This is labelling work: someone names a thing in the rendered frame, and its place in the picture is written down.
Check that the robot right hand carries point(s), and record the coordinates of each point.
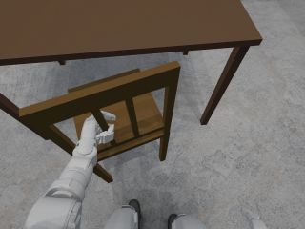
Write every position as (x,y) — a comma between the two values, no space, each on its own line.
(253,219)

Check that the table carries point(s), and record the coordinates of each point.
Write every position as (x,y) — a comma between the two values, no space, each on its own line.
(39,31)

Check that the robot thigh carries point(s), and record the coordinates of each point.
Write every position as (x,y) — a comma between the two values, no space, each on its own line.
(123,218)
(187,222)

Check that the chair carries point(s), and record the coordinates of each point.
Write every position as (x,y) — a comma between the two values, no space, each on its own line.
(127,96)

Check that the left robot forearm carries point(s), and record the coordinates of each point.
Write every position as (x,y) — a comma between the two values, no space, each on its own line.
(76,176)

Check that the left robot thigh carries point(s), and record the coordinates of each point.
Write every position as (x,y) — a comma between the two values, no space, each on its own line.
(123,218)

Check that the right robot thigh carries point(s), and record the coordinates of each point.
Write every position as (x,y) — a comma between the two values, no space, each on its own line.
(187,222)

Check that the robot left hand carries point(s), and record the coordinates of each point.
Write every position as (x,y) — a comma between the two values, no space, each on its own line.
(91,129)

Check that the robot left upper arm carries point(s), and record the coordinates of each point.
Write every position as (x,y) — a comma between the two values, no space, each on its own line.
(56,213)

